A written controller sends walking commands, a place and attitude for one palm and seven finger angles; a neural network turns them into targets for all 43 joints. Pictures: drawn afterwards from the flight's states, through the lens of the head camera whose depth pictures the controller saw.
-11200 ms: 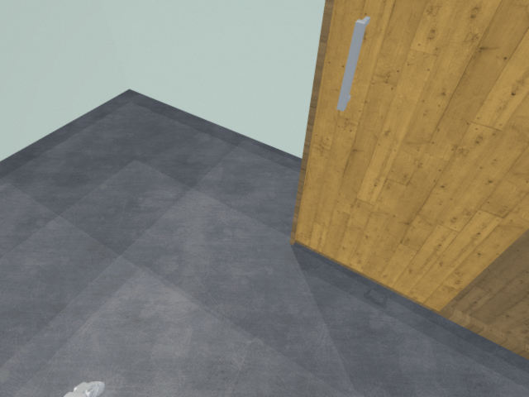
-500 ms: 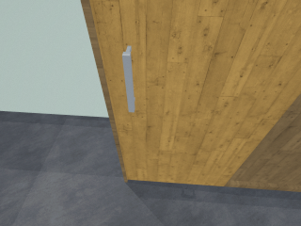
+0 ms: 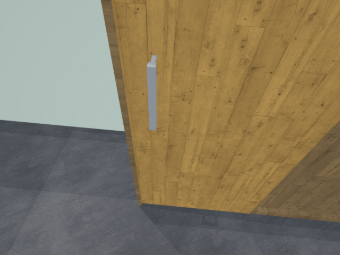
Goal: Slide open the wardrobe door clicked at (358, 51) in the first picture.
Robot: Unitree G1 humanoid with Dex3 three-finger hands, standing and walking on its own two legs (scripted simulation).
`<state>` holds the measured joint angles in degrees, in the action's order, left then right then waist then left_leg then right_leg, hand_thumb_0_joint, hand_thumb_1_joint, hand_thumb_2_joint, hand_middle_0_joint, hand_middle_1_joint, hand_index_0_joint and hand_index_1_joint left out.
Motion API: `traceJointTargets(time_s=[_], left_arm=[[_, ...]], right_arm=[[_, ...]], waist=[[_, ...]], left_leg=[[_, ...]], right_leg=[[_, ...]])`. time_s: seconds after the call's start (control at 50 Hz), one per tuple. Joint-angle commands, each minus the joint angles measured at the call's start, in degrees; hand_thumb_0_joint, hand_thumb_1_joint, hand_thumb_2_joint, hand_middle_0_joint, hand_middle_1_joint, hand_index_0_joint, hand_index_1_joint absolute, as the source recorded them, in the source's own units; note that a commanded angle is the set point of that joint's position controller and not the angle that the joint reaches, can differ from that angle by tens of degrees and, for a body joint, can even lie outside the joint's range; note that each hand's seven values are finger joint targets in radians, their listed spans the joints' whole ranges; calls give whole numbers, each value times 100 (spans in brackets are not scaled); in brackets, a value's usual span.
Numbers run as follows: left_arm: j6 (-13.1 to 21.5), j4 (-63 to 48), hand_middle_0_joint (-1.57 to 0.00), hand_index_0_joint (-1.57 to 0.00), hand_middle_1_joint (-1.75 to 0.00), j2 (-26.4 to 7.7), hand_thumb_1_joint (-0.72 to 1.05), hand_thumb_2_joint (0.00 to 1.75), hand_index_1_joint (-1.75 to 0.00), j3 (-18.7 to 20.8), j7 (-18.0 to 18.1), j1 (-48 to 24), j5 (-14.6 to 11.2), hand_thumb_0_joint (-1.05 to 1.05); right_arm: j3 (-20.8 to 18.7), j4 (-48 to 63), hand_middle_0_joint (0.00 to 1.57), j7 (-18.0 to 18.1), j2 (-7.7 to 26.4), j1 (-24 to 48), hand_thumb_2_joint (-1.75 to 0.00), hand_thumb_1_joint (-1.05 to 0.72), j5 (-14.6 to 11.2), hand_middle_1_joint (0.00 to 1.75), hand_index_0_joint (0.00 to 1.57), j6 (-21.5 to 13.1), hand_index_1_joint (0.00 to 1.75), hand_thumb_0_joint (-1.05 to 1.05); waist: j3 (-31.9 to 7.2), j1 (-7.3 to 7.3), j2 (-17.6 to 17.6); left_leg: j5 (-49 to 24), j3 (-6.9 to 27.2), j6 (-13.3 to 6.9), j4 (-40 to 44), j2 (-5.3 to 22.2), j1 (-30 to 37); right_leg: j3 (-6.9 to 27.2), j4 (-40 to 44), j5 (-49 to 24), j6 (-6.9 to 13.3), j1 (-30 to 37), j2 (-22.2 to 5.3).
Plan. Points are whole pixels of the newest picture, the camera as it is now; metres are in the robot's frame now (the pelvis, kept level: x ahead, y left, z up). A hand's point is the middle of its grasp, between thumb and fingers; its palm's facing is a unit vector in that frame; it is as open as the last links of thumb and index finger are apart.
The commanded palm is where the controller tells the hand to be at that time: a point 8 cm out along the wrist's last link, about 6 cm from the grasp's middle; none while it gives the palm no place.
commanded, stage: look again from close up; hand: left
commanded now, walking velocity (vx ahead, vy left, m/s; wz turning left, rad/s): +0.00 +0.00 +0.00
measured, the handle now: (153, 96) +0.48 +0.08 +0.12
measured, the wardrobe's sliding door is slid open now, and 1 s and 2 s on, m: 0.00 0.00 0.00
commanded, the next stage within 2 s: raise the hand with hooked fingers in 0.66 s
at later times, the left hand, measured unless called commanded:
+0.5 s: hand out of the picture +0.00 +0.18 -0.18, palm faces +0.00 -0.98 -0.20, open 7.4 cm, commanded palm none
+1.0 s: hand (97, 212) +0.20 +0.18 +0.01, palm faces +0.15 -0.99 -0.06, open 7.7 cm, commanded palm +0.11 +0.24 -0.04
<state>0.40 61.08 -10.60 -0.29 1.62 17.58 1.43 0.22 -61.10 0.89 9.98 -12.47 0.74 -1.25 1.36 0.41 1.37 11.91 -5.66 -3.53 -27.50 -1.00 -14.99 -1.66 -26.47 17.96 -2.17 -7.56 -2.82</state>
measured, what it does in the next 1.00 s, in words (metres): stands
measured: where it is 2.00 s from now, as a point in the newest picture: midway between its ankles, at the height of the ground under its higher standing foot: outside the picture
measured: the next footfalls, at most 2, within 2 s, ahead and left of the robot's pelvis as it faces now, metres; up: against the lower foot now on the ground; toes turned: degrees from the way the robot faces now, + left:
none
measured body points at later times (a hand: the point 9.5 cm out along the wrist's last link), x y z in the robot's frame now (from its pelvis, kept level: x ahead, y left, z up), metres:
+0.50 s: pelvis +0.00 +0.00 +0.00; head +0.01 +0.01 +0.45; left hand +0.00 +0.23 -0.16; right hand +0.02 -0.24 -0.15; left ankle +0.03 +0.08 -0.74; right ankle -0.04 -0.14 -0.74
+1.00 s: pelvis -0.03 -0.03 -0.03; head -0.02 -0.03 +0.42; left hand +0.19 +0.23 +0.02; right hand +0.12 -0.27 -0.12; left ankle +0.04 +0.08 -0.74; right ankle -0.04 -0.14 -0.74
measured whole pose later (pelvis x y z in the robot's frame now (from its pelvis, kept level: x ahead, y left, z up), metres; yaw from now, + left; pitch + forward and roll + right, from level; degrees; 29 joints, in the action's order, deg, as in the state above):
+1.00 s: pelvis -0.03 -0.03 -0.03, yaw +2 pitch +5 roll +0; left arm 21.9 10.6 -11.8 9.7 -7.1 17.2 -12.0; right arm -0.8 -41.6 1.9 12.5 -13.5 -0.8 -13.7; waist -5.4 -2.1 -0.1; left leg 15.2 -3.5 -1.5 -41.7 0.1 -31.5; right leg -2.8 -44.4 24.3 -0.1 -25.0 -2.0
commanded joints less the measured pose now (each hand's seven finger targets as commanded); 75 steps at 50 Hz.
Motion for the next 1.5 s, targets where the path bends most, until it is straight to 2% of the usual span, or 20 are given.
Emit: traceJointTargets(time_s=[0.0, 0.66, 0.72, 0.74, 0.76, 0.78, 0.8, 0.82, 0.84, 0.88, 0.92, 0.96, 0.98, 1.06, 1.12, 1.18, 1.24, 1.32, 1.38, 1.48], left_arm=[[108, -157, -20, -20, -30, -658, 90, 90, -30, 97, 65, 352, -26, 0], [83, 26, -20, -20, -30, -696, 90, 90, -30, 111, 38, 297, -26, 0], [93, 33, -20, -20, -30, -690, 90, 90, -30, 110, 40, 300, -28, 0], [154, 99, -20, -20, -30, -435, 90, 90, -30, -1, 266, 434, 57, 0], [1303, -8638, -20, -20, -32, -1926, 88, 89, -32, 994, 250, -3480, -1067, 0], [1265, -8633, -20, -20, -33, -2374, 85, 88, -33, 1271, 469, -2630, -726, 0], [617, -7183, -21, -21, -34, -522, 83, 87, -34, 248, 458, 298, -831, 0], [407, -6414, -21, -21, -36, -35, 81, 86, -36, 135, 438, 589, -1033, 0], [694, -6781, -21, -21, -37, -248, 78, 85, -37, 309, 312, -21, -1161, 0], [1357, -5569, -21, -21, -40, -712, 74, 83, -40, 1149, -72, 603, -1156, 0], [2240, -4594, -22, -22, -43, -165, 69, 81, -43, 1081, -866, 1492, -1380, 0], [3067, -4466, -22, -22, -47, -323, 64, 79, -47, 1251, -1788, 1653, -1606, 0], [3309, -4277, -22, -22, -48, -672, 62, 78, -48, 1532, -2271, 1709, -1673, 0], [2791, -5797, -23, -23, -54, -1406, 53, 74, -54, 2271, -2797, 1050, -2265, 0], [2858, -7059, -23, -23, -58, -1672, 46, 71, -58, 2468, -2479, 37, -2401, 0], [3236, -7830, -24, -24, -63, -1625, 39, 68, -63, 2046, -2299, -814, -2237, 0], [3214, -7254, -24, -24, -68, -1507, 32, 65, -68, 1675, -2550, -936, -2198, 0], [2470, -6570, -25, -25, -74, -2133, 22, 61, -74, 2222, -2964, -756, -2297, 0], [1964, -6271, -25, -25, -78, -2219, 15, 58, -78, 2654, -2989, -411, -2495, 0], [1858, -6417, -26, -26, -86, -2060, 4, 53, -86, 2827, -2778, -149, -2635, 0]], right_arm=[[-148, 189, 20, 23, 777, -167, -90, -90, -15, 30, 20, -78, 30, 0], [-165, -65, 20, 25, 842, -221, -90, -90, -10, 30, 20, -75, 30, 0], [-162, -68, 20, 31, 829, -211, -90, -90, -12, 30, 20, -80, 30, 0], [-112, 279, 20, -1, 812, -110, -90, -90, -45, 30, 20, -71, 30, 0], [-314, 2304, 20, 235, 1574, -415, -90, -90, -377, 30, 20, -809, 30, 0], [2, 2125, 20, 458, 1098, 118, -90, -90, -372, 30, 20, -1282, 30, 0], [-92, 2212, 20, 365, 879, -49, -90, -90, -315, 30, 20, -1607, 30, 0], [-130, 1935, 20, 356, 915, -82, -90, -90, -394, 30, 20, -1646, 30, 0], [-211, 2324, 20, 350, 1096, 99, -90, -90, -372, 30, 20, -1676, 30, 0], [-358, 2500, 20, 307, 1215, 119, -90, -90, -248, 30, 20, -1605, 30, 0], [-452, 2749, 20, 176, 1158, 395, -90, -90, -148, 30, 20, -1518, 30, 0], [-556, 3064, 20, 2, 1196, 609, -90, -90, -171, 30, 20, -1505, 30, 0], [-592, 3231, 20, -84, 1221, 570, -90, -90, -228, 30, 20, -1503, 30, 0], [-561, 4027, 20, 63, 1177, 715, -90, -90, -379, 30, 20, -1437, 30, 0], [-504, 3986, 20, 255, 1086, 347, -90, -90, -322, 30, 20, -1428, 30, 0], [-396, 3751, 20, 391, 1089, 112, -90, -90, -245, 30, 20, -1539, 30, 0], [-325, 3484, 20, 509, 1180, 117, -90, -90, -315, 30, 20, -1697, 30, 0], [-279, 3433, 20, 598, 1273, 158, -90, -90, -382, 30, 20, -1757, 30, 0], [-259, 3487, 20, 579, 1212, 263, -90, -90, -378, 30, 20, -1755, 30, 0], [-260, 3584, 20, 447, 1157, 259, -90, -90, -354, 30, 20, -1805, 30, 0]], waist=[[14, -26, -92], [137, -6, -203], [155, -2, -110], [443, -39, -250], [-2379, -722, -1078], [-2085, -202, -1893], [-1686, -121, -1703], [-798, -258, -1016], [-154, -311, -721], [57, -219, 336], [-88, 87, 1302], [-464, 210, 1076], [-615, 282, 518], [-1663, 361, -276], [-1627, 51, -375], [-1383, -318, -654], [-974, -466, -749], [-1298, -201, -604], [-1497, 54, -365], [-1568, 217, -128]], left_leg=[[-778, 792, 43, 581, 731, 438], [-190, 900, 81, 1040, 809, 474], [-402, 844, 80, 961, 798, 526], [-1219, 740, 242, 15, 830, 257], [-1412, 826, 374, 371, 248, 2160], [-1396, 801, 550, 446, 525, 2318], [-885, 1141, 612, 781, 657, 1906], [7, 1121, 497, 806, 514, 1096], [743, 1097, 386, 496, 395, 383], [793, 949, 360, -232, 179, -558], [439, 712, 432, -1038, 184, -1370], [470, 594, 458, -1691, 134, -1968], [261, 545, 456, -1895, 109, -1998], [408, 318, 274, -2126, 16, -1891], [552, 474, 206, -2377, 122, -1860], [470, 628, 147, -2524, 226, -1752], [762, 704, 123, -2507, 252, -1837], [490, 712, 98, -2352, 228, -1775], [78, 767, 125, -2101, 223, -1546], [-334, 751, 165, -1737, 198, -1234]], right_leg=[[332, 477, -876, 354, -414, -358], [334, 673, -474, 366, -453, -368], [349, 701, -566, 366, -468, -388], [447, 680, -973, 327, -730, -411], [-330, -19, -1570, 364, -616, 204], [-282, -585, -692, 382, -1009, 198], [-412, -931, 144, 379, -1544, 264], [-342, -927, 203, 315, -1707, 257], [-395, -522, 157, 303, -1788, 240], [-496, -405, 297, 324, -2104, 300], [-563, -1129, 472, 332, -2810, 413], [-357, -1676, 532, 369, -3139, 338], [-156, -1823, 211, 438, -2983, 267], [226, -1708, 436, 291, -2668, 216], [637, -1455, 777, 177, -2813, 176], [610, -1538, 505, 212, -3120, 264], [626, -1372, 920, 224, -3364, 285], [873, -1064, 660, 102, -2715, 127], [720, -1057, -53, 53, -2210, 119], [361, -1140, -850, 64, -1930, 214]])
